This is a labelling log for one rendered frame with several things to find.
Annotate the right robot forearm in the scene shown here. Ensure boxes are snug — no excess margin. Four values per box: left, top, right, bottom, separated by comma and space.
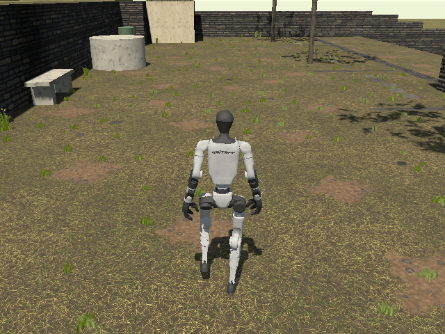
248, 169, 261, 200

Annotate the left robot foot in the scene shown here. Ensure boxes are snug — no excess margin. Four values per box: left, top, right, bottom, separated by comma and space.
200, 261, 209, 272

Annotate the robot right hand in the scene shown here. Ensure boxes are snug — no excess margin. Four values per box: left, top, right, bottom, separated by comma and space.
246, 199, 262, 215

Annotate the robot right upper arm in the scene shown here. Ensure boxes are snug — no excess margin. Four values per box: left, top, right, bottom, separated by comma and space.
238, 141, 255, 180

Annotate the left robot forearm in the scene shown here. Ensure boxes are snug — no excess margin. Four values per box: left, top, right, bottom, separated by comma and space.
184, 169, 199, 203

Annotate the right robot shin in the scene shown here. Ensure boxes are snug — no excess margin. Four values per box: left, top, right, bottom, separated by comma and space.
229, 237, 242, 285

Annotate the robot left upper arm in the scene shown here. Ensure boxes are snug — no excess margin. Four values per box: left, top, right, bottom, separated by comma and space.
192, 140, 209, 179

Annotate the robot left hand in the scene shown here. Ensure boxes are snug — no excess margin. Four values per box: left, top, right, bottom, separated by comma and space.
182, 201, 199, 220

